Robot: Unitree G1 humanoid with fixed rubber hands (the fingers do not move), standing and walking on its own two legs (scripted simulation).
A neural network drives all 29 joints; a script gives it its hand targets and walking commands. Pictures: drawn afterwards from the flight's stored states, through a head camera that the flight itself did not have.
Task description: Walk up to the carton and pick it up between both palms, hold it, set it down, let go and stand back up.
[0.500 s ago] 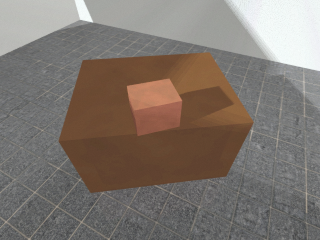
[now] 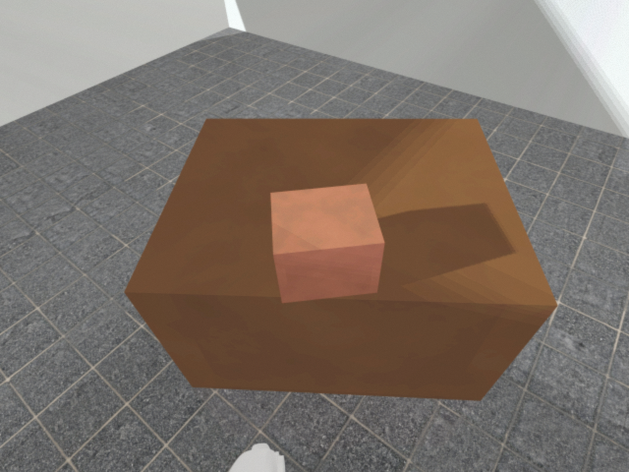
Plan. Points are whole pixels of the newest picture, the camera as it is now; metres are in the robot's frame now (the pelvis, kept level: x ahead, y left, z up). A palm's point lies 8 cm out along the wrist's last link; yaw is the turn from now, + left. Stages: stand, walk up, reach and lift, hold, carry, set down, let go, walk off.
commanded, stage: walk up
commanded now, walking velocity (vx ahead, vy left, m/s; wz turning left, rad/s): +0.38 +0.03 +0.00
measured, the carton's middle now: (324, 243) +0.60 +0.03 -0.14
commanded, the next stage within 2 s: none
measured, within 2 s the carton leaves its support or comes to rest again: neither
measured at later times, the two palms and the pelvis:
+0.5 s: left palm (182, 419) +0.25 +0.24 -0.15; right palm (498, 469) +0.18 -0.21 -0.12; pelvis +0.20 +0.02 +0.01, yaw +1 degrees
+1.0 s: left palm (212, 427) +0.24 +0.19 -0.15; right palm (502, 465) +0.19 -0.23 -0.15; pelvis +0.23 -0.02 +0.00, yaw +0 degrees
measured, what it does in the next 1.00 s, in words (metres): walks ahead: left foot, then right foot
